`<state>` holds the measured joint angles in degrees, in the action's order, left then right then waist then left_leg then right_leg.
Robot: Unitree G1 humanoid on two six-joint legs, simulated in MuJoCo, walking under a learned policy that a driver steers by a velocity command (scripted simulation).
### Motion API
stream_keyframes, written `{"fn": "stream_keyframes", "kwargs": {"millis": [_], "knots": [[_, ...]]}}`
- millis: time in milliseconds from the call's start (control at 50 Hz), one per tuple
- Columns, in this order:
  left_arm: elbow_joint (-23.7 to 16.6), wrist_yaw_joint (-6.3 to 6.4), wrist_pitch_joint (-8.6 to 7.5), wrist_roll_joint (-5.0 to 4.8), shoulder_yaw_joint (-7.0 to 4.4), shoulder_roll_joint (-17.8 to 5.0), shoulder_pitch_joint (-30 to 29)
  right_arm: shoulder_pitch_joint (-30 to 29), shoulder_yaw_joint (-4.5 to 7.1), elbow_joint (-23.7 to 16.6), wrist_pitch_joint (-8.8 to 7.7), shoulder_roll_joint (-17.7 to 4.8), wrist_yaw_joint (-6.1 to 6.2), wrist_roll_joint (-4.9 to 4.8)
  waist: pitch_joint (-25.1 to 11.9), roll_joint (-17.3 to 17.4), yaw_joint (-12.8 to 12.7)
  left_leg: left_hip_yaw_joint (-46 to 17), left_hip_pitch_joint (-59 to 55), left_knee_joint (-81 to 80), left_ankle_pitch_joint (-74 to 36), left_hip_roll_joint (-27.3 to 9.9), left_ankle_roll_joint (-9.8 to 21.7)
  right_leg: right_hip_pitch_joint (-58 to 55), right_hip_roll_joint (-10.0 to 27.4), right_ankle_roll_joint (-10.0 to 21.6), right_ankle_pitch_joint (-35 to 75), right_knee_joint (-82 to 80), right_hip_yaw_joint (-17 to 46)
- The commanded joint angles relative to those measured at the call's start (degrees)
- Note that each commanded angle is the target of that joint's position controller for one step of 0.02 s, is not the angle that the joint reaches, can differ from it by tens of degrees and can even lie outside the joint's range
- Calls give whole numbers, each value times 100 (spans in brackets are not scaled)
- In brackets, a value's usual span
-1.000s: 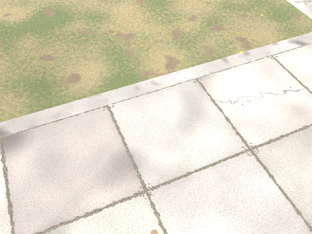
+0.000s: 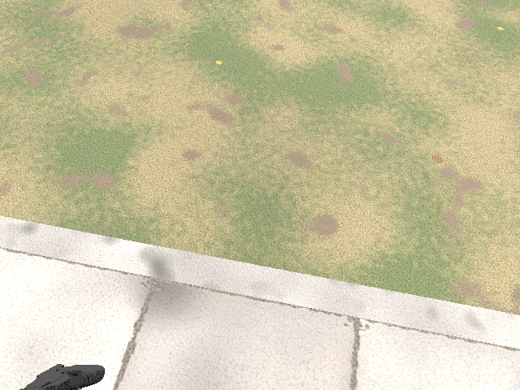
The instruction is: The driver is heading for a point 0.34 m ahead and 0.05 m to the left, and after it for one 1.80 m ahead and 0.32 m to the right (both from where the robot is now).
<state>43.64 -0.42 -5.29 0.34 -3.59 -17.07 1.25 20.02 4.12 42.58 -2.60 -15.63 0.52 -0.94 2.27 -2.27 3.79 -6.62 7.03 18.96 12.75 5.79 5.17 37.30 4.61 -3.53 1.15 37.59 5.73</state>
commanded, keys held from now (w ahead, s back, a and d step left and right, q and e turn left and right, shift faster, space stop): w+q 0.18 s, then q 0.20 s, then e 0.62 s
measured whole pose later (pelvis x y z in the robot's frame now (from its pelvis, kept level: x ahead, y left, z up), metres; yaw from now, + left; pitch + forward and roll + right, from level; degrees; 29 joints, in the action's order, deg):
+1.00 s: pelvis +0.30 -0.04 -0.02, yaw +2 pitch +1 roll +2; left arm 45.8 -0.4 2.6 1.1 -4.1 -17.6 12.0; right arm 4.4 4.9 43.4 2.0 -16.9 2.8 0.3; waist 2.4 1.4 -1.6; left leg 3.9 24.2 46.9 26.7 -4.1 -2.8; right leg 19.3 0.8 3.4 -20.4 38.0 -1.8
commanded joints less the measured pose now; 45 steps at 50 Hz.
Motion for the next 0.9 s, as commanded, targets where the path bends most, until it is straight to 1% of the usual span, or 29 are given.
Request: {"fn": "stream_keyframes", "kwargs": {"millis": [20, 80, 120, 140, 160, 180, 200, 220, 240, 260, 280, 300, 340, 380, 480, 520, 560, 580, 600, 620, 640, 660, 680, 700, 740, 780, 820, 860, 900], "knots": [[-547, -70, -120, -64, -45, -352, -687, 97, 286, -258, -54, -1031, 60, -40, -49, 711, 51, -1015, 501, -516, -713, -1235, 699, -691, -338, 16, 556, -637, -203], [-608, -139, -196, -75, -96, -536, -700, 208, 282, -191, 5, -973, 100, -49, -72, 783, 5, -1459, -8, -12, -728, -1415, 632, -787, -390, 157, 135, -1001, -69], [-540, -142, -250, -84, -154, -660, -360, 138, 294, -202, 54, -980, 120, -34, -154, 986, -186, -1696, -159, 356, -1089, -1467, 549, -1218, -439, 316, -413, -1087, -134], [-401, -113, -279, -61, -225, -761, 142, 46, 257, -244, 70, -882, 113, -31, -380, 1000, -456, -1639, -90, 779, -1455, -1263, 427, -1928, -488, 458, -389, -1319, -262], [-292, -77, -309, 31, -309, -978, 870, -18, 152, -332, 60, -621, 82, 12, -1037, 795, -811, -1352, 327, 1890, -1410, -941, 236, -3240, 6, 752, -415, -1173, 106], [-204, -28, -281, 130, -426, -1434, 1717, 480, 49, -462, 32, -286, 80, -8, -2009, -337, -842, -636, 1952, 3828, 54, -235, -196, -5395, 1282, 1433, -1072, -1201, 1925], [-66, -77, -201, 36, -416, -1363, 1843, 842, 12, -562, -1, -389, 96, -109, -2255, -1758, -661, -370, 3306, 5134, 2260, -79, -395, -5984, 2058, 1958, -1819, -1815, 3951], [-221, -64, -157, -31, -270, -830, 1456, 530, 150, -469, 22, -965, 103, -126, -1458, -951, -721, -511, 3686, 5656, 1990, -433, -488, -5315, 1920, 1774, -1725, -1910, 3399], [-312, -29, -87, 11, -193, -589, 1130, 28, 210, -541, 74, -1128, 111, -70, -904, -419, -732, -298, 3583, 5720, 1622, -618, -559, -4533, 1700, 1582, -716, -1834, 2333], [-313, -22, -41, 48, -141, -467, 845, -206, 240, -608, 121, -1099, 123, -9, -535, -144, -593, -164, 3349, 5512, 1416, -762, -631, -3788, 1440, 1508, 513, -1846, 1530], [-288, -13, -23, 63, -103, -362, 673, -229, 280, -638, 185, -1047, 126, 21, -414, -196, -426, -119, 3109, 5234, 1316, -930, -652, -3327, 1245, 1434, 1273, -1851, 973], [-244, -15, -22, 75, -103, -384, 604, -104, 264, -642, 257, -882, 112, -14, -367, -352, -313, -6, 2806, 5013, 1253, -1014, -668, -2973, 1093, 1389, 1586, -1954, 559], [-145, 3, -29, 58, -165, -562, 529, -176, 186, -777, 350, -579, 103, -38, -316, -511, -269, 233, 2730, 4526, 1021, -1023, -757, -2728, 1041, 1541, 2104, -2198, 67], [-95, 59, 19, 29, -237, -760, 483, -326, 142, -895, 384, -488, 75, -18, -477, -449, -280, 313, 2723, 3951, 501, -1076, -790, -2878, 1139, 1638, 2354, -2296, -235], [197, 17, 153, -110, -172, -766, 639, -887, 17, -965, 281, -285, -52, 99, -722, -244, -456, 495, 1636, 2146, -595, -816, -632, -2891, 845, 1545, 2202, -2178, -692], [328, -58, 174, -183, -154, -835, 728, -1059, 39, -974, 251, -376, -68, 136, -663, -251, -463, 553, 1375, 1532, -638, -702, -556, -3045, 852, 1461, 1980, -1934, -510], [403, -86, 194, -266, -114, -831, 665, -892, 95, -873, 196, -517, -56, 170, -660, -237, -249, 662, 576, 470, -1347, -558, -375, -2897, 690, 1196, 1430, -1452, -376], [477, -103, 164, -202, -42, -646, 906, -805, 164, -860, 177, -799, 1, 213, -793, -39, -251, 355, -137, 204, -2498, -885, -219, -2620, 441, 881, 895, -1144, -407], [373, -129, 108, 37, 80, -370, 1072, -644, 229, -958, 195, -1230, 92, 339, -1349, 610, -340, -493, -1249, 764, -4973, -1957, 146, -1970, 66, 511, -861, -448, -598], [483, -119, 163, 29, 197, -85, 1656, -776, 155, -955, 281, -1020, 126, 359, -1878, 1404, -482, -1156, -1682, 928, -5072, -2793, 969, -1426, -147, 194, -3209, 179, -621], [413, -85, 261, -112, 113, -452, 1237, -773, 94, -922, 316, -725, 95, 296, -1762, 1354, -219, -1250, -1411, 661, -4293, -2704, 1155, -1140, -174, 52, -3948, 798, -460], [291, -46, 344, -191, 3, -754, 959, -770, 136, -834, 317, -849, 92, 248, -1420, 1325, -123, -1134, -1214, 461, -3721, -2610, 1110, -698, -215, -4, -4070, 1564, -504], [345, 22, 448, -201, -78, -860, 996, -852, 190, -801, 308, -1026, 115, 214, -1229, 1168, -151, -972, -902, 318, -3318, -2577, 1051, -519, -192, -44, -3986, 2216, -459], [390, 84, 564, -179, -132, -880, 1147, -1078, 199, -791, 282, -1048, 127, 169, -1018, 1087, -284, -742, -420, 155, -2912, -2550, 990, -577, -132, -87, -3740, 2484, -383], [431, 171, 745, -172, -138, -644, 1366, -1551, 165, -767, 254, -865, 153, 188, -759, 1053, -552, -172, 406, -99, -2255, -2323, 834, -959, -126, -165, -3230, 2517, -508], [354, 204, 829, -138, -125, -461, 1348, -1785, 156, -697, 248, -737, 173, 220, -696, 1107, -606, 273, 755, -177, -1826, -2173, 768, -1271, -111, -165, -2854, 2130, -663], [195, 154, 849, -121, -97, -383, 1131, -1848, 174, -610, 249, -724, 200, 216, -734, 1151, -526, 457, 754, -149, -1575, -2195, 750, -1506, -50, -72, -2499, 1500, -711], [63, 68, 847, -112, -117, -474, 1043, -1794, 209, -505, 272, -815, 221, 175, -850, 1160, -482, 432, 572, -32, -1590, -2366, 739, -1708, -53, 49, -2297, 1013, -783], [62, -23, 842, -97, -160, -536, 1265, -1876, 234, -424, 313, -901, 232, 69, -892, 1096, -640, 552, 582, 259, -1427, -2397, 541, -2147, -159, 254, -1867, 267, -985]]}}
Velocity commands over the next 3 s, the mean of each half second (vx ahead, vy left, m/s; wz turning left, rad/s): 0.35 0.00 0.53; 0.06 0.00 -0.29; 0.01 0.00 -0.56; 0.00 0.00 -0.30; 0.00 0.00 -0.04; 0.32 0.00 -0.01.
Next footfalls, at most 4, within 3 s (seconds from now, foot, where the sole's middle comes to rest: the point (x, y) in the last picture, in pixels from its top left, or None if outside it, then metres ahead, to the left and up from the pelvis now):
0.16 right None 0.29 -0.14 -0.78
0.58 left None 0.36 0.14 -0.78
0.94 right None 0.35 -0.13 -0.78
1.46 left None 0.40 0.07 -0.78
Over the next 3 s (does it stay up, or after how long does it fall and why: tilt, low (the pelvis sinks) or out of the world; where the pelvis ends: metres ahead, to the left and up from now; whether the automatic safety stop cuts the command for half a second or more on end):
stays up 0.47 -0.05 0.00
